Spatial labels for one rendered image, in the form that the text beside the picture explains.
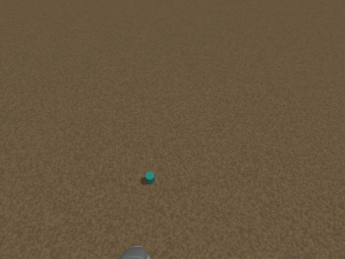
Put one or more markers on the tin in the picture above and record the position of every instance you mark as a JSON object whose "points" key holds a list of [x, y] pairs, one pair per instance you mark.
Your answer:
{"points": [[150, 178]]}

